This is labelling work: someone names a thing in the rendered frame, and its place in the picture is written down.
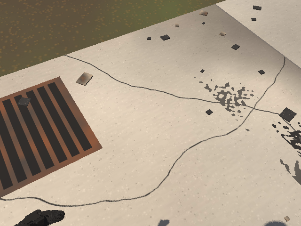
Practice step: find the left robot hand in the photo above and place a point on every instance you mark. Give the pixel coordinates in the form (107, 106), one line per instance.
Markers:
(42, 218)

